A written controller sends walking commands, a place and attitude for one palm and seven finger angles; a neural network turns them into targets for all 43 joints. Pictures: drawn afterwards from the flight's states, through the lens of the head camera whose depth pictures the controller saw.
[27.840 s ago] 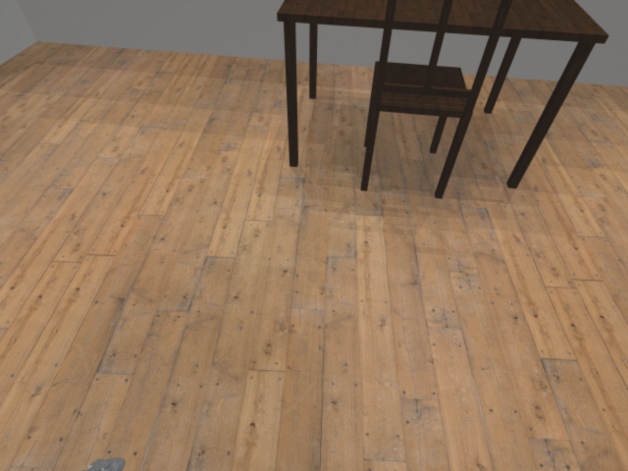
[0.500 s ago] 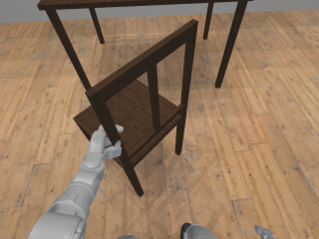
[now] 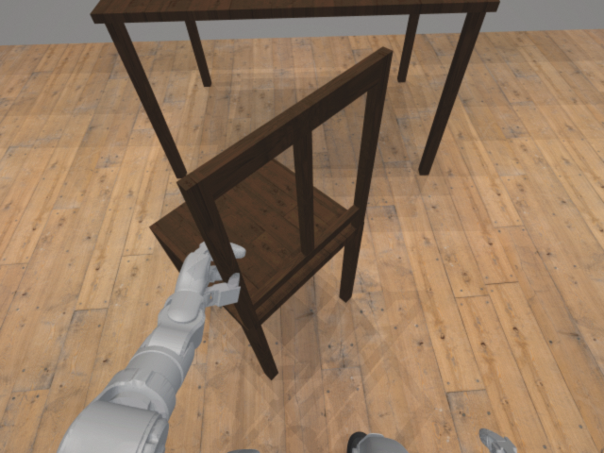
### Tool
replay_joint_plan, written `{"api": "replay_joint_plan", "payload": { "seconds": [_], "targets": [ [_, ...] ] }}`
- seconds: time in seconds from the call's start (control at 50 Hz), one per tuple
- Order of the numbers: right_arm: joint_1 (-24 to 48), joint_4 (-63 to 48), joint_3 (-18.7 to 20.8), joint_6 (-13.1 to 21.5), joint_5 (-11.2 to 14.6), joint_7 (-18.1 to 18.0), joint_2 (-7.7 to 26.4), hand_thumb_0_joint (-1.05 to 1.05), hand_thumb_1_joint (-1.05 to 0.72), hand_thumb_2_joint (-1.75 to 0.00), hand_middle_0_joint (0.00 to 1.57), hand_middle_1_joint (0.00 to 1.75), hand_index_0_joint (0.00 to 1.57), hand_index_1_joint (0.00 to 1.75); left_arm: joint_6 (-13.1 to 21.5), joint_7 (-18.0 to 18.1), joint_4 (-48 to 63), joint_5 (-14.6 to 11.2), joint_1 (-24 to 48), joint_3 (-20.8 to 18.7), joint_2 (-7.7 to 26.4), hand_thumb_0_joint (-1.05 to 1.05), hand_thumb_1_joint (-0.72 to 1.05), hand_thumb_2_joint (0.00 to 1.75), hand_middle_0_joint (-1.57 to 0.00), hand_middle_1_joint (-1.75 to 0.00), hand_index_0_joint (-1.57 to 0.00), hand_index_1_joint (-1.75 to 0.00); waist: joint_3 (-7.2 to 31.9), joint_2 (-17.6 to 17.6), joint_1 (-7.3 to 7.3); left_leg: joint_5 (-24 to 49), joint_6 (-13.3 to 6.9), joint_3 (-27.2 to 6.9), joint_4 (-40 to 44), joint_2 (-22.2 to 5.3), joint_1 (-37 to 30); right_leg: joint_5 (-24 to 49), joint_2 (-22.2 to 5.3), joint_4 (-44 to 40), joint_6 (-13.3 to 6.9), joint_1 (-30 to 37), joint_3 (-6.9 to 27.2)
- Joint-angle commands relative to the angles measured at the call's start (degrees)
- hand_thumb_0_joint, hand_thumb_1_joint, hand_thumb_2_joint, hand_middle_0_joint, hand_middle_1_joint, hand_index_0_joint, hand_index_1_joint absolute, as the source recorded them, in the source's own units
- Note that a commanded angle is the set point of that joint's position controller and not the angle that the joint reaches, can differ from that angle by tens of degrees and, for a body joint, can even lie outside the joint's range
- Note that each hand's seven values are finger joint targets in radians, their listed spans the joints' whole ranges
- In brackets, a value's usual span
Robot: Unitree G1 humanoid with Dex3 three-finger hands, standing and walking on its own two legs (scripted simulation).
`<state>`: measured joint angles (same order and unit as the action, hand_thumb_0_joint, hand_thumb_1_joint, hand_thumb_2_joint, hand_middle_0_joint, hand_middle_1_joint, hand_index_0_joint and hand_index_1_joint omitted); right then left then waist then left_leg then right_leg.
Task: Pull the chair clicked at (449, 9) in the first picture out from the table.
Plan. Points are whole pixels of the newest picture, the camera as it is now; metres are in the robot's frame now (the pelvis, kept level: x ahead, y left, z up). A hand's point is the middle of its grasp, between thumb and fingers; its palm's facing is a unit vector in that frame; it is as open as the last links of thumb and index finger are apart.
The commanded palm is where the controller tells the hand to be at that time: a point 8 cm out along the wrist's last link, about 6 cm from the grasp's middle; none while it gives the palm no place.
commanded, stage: step backward, pulling the chair out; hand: left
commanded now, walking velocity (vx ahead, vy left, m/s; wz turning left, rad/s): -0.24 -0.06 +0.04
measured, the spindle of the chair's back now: (305, 203) +0.52 +0.01 -0.05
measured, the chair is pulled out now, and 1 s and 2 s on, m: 0.67 0.67 0.67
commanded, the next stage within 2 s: stop walking, hand still on the chair in 0.94 s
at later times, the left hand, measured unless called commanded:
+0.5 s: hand (231, 286) +0.35 +0.13 -0.05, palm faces -0.06 -0.97 -0.25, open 6.3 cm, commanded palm +0.35 +0.17 -0.03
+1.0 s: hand (231, 286) +0.35 +0.13 -0.05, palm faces -0.05 -0.97 -0.26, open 6.3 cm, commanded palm +0.35 +0.18 -0.03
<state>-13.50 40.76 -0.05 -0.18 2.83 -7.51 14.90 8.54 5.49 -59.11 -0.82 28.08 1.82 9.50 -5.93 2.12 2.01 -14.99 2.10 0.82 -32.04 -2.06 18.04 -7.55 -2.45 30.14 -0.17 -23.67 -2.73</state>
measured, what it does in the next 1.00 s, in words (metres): stands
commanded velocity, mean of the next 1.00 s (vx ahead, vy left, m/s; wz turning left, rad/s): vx -0.24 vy -0.02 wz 0.04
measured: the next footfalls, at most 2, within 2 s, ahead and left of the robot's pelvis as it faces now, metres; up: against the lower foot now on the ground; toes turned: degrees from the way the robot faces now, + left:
none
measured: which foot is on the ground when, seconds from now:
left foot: down 0.00-1.00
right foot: down 0.00-1.00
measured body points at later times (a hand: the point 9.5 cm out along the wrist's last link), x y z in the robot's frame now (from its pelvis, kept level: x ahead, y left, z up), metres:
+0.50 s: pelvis +0.00 +0.00 +0.00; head +0.06 -0.01 +0.44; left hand +0.35 +0.18 -0.03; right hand +0.10 -0.26 -0.13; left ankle +0.02 +0.14 -0.73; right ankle +0.09 -0.12 -0.73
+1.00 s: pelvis +0.00 +0.00 +0.00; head +0.06 -0.02 +0.44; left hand +0.35 +0.18 -0.03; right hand +0.11 -0.26 -0.13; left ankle +0.02 +0.14 -0.73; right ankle +0.09 -0.12 -0.73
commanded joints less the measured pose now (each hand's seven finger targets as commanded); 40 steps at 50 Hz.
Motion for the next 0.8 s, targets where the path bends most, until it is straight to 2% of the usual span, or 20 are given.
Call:
{"api": "replay_joint_plan", "payload": {
  "seconds": [0.0, 0.04, 0.08, 0.12, 0.16, 0.18, 0.22, 0.24, 0.32, 0.38, 0.46, 0.56, 0.62, 0.64, 0.68, 0.76, 0.78],
  "targets": [
    [-0.54, -5.95, 2.12, 1.61, -0.30, -0.68, 7.09, 0.00, -0.90, -0.90, 0.20, 0.30, 0.20, 0.30, 3.85, 0.73, 10.49, -1.34, 17.35, -2.59, 8.24, 0.00, 0.90, 0.90, -0.50, -1.45, -0.50, -1.45, 20.31, -2.33, -1.62, 9.92, -2.54, -6.25, 5.14, -6.99, -3.04, 0.56, -5.46, -3.14, -0.64, 11.77, 4.82],
    [-0.45, -5.98, 2.29, 1.72, -0.41, -0.70, 7.35, 0.00, -0.90, -0.90, 0.20, 0.30, 0.20, 0.30, 3.89, 0.84, 10.47, -1.19, 16.80, -3.62, 9.51, 0.00, 0.90, 0.90, -0.50, -1.45, -0.50, -1.45, 19.62, -1.13, -1.84, 9.39, -2.58, -6.39, 5.50, -7.02, -2.49, -0.14, -5.05, -3.12, -0.70, 11.47, 4.80],
    [-0.50, -6.26, 2.18, 1.75, -0.45, -0.55, 6.76, 0.00, -0.90, -0.90, 0.20, 0.30, 0.20, 0.30, 3.95, 0.74, 10.86, -1.19, 16.83, -2.87, 8.53, 0.00, 0.90, 0.90, -0.50, -1.45, -0.50, -1.45, 19.77, -2.09, -1.82, 7.49, -2.47, -5.75, 4.79, -6.67, -2.00, -1.36, -5.40, -3.42, -0.65, 11.50, 5.26],
    [-0.88, -6.16, 2.33, 1.87, -0.30, -0.49, 6.71, 0.00, -0.90, -0.90, 0.20, 0.30, 0.20, 0.30, 3.95, 0.86, 10.67, -1.25, 16.87, -3.20, 9.00, 0.00, 0.90, 0.90, -0.50, -1.45, -0.50, -1.45, 19.96, -5.05, -1.71, 5.48, -2.10, -4.86, 2.90, -5.33, -2.05, -2.19, -6.92, -5.19, -1.52, 11.12, 6.91],
    [-1.07, -5.98, 2.43, 1.98, -0.24, -0.49, 6.74, 0.00, -0.90, -0.90, 0.20, 0.30, 0.20, 0.30, 3.78, 0.93, 10.84, -1.29, 16.46, -3.73, 9.92, 0.00, 0.90, 0.90, -0.50, -1.45, -0.50, -1.45, 20.54, -5.42, -1.62, 4.09, -1.87, -4.10, 1.84, -4.41, -3.07, -2.69, -8.06, -6.41, -1.96, 10.46, 7.78],
    [-1.12, -5.93, 2.37, 1.89, -0.20, -0.42, 6.56, 0.00, -0.90, -0.90, 0.20, 0.30, 0.20, 0.30, 3.70, 0.93, 10.53, -1.27, 16.42, -3.57, 9.62, 0.00, 0.90, 0.90, -0.50, -1.45, -0.50, -1.45, 20.64, -7.31, -1.56, 3.55, -1.78, -3.98, 1.22, -3.95, -3.21, -3.25, -8.71, -7.08, -2.22, 10.46, 8.14],
    [-1.19, -5.78, 2.43, 1.79, -0.08, -0.33, 6.61, 0.00, -0.90, -0.90, 0.20, 0.30, 0.20, 0.30, 3.62, 0.98, 10.32, -1.29, 16.61, -3.83, 9.86, 0.00, 0.90, 0.90, -0.50, -1.45, -0.50, -1.45, 21.23, -8.59, -1.47, 3.12, -1.65, -3.72, 0.16, -3.24, -3.87, -3.58, -10.05, -8.15, -2.86, 10.39, 8.96],
    [-1.01, -5.68, 2.42, 1.81, -0.11, -0.42, 6.85, 0.00, -0.90, -0.90, 0.20, 0.30, 0.20, 0.30, 3.44, 0.98, 10.02, -1.31, 16.24, -3.93, 10.29, 0.00, 0.90, 0.90, -0.50, -1.45, -0.50, -1.45, 20.34, -7.74, -1.49, 3.73, -1.70, -3.99, 0.69, -3.32, -4.24, -3.59, -9.66, -8.22, -2.79, 9.59, 8.30],
    [-0.50, -5.94, 2.20, 1.55, -0.18, -0.45, 6.78, 0.00, -0.90, -0.90, 0.20, 0.30, 0.20, 0.30, 3.53, 0.85, 10.93, -1.27, 17.30, -3.09, 8.91, 0.00, 0.90, 0.90, -0.50, -1.45, -0.50, -1.45, 20.93, -5.86, -1.58, 6.85, -2.17, -5.18, 2.71, -4.80, -4.25, -2.15, -8.07, -6.12, -1.70, 10.78, 6.66],
    [-0.17, -6.32, 2.03, 1.43, -0.39, -0.57, 6.96, 0.00, -0.90, -0.90, 0.20, 0.30, 0.20, 0.30, 3.47, 0.74, 11.31, -1.20, 17.18, -2.53, 8.14, 0.00, 0.90, 0.90, -0.50, -1.45, -0.50, -1.45, 19.86, -2.63, -1.85, 8.99, -2.64, -6.57, 5.16, -6.52, -2.95, -1.84, -5.48, -3.53, -0.65, 11.13, 4.67],
    [-0.15, -6.56, 2.17, 1.54, -0.55, -0.51, 6.80, 0.00, -0.90, -0.90, 0.20, 0.30, 0.20, 0.30, 3.57, 0.61, 12.02, -1.09, 16.82, -3.00, 8.61, 0.00, 0.90, 0.90, -0.50, -1.45, -0.50, -1.45, 19.40, -1.07, -2.07, 9.19, -2.82, -6.66, 5.60, -7.48, -1.55, -0.49, -4.35, -1.79, -0.34, 12.06, 4.34],
    [-0.99, -6.24, 2.48, 1.80, -0.32, -0.28, 6.65, 0.00, -0.90, -0.90, 0.20, 0.30, 0.20, 0.30, 3.52, 0.77, 11.60, -1.19, 16.04, -3.64, 9.91, 0.00, 0.90, 0.90, -0.50, -1.45, -0.50, -1.45, 19.93, -5.28, -1.82, 3.50, -1.73, -4.36, 1.44, -4.24, -2.01, -2.67, -7.98, -6.03, -2.24, 10.67, 7.93],
    [-1.11, -6.04, 2.37, 1.75, -0.17, -0.11, 6.45, 0.00, -0.90, -0.90, 0.20, 0.30, 0.20, 0.30, 3.45, 0.81, 11.14, -1.23, 16.70, -3.56, 9.81, 0.00, 0.90, 0.90, -0.50, -1.45, -0.50, -1.45, 20.45, -9.35, -1.58, 1.21, -1.53, -3.55, -0.60, -2.72, -2.87, -5.66, -10.25, -8.77, -3.02, 9.98, 9.24],
    [-1.02, -5.87, 2.44, 1.81, -0.15, -0.16, 6.74, 0.00, -0.90, -0.90, 0.20, 0.30, 0.20, 0.30, 3.35, 0.88, 10.89, -1.24, 16.18, -3.95, 10.43, 0.00, 0.90, 0.90, -0.50, -1.45, -0.50, -1.45, 20.10, -7.80, -1.61, 1.76, -1.58, -3.99, -0.17, -2.75, -3.54, -6.00, -10.13, -8.97, -3.24, 9.34, 8.88],
    [-0.89, -6.00, 2.21, 1.65, -0.23, -0.09, 6.54, 0.00, -0.90, -0.90, 0.20, 0.30, 0.20, 0.30, 3.32, 0.76, 10.79, -1.18, 16.32, -3.30, 9.23, 0.00, 0.90, 0.90, -0.50, -1.45, -0.50, -1.45, 19.98, -8.01, -1.61, 2.93, -1.96, -4.57, 1.25, -3.47, -3.76, -6.76, -9.10, -8.15, -2.30, 9.28, 7.50],
    [0.02, -6.49, 1.98, 1.69, -0.61, -0.36, 6.87, 0.00, -0.90, -0.90, 0.20, 0.30, 0.20, 0.30, 3.56, 0.63, 11.81, -0.99, 16.92, -2.99, 8.55, 0.00, 0.90, 0.90, -0.50, -1.45, -0.50, -1.45, 18.59, -1.54, -2.07, 7.61, -3.17, -7.54, 6.31, -7.01, -2.33, -5.91, -4.27, -3.42, -0.06, 9.87, 3.90],
    [0.01, -6.63, 1.98, 1.63, -0.58, -0.32, 6.75, 0.00, -0.90, -0.90, 0.20, 0.30, 0.20, 0.30, 3.67, 0.58, 12.14, -0.97, 17.01, -2.58, 7.96, 0.00, 0.90, 0.90, -0.50, -1.45, -0.50, -1.45, 18.74, -0.92, -2.12, 8.14, -3.35, -7.57, 6.55, -7.58, -1.65, -4.94, -3.62, -2.20, 0.15, 10.67, 3.59]
  ]
}}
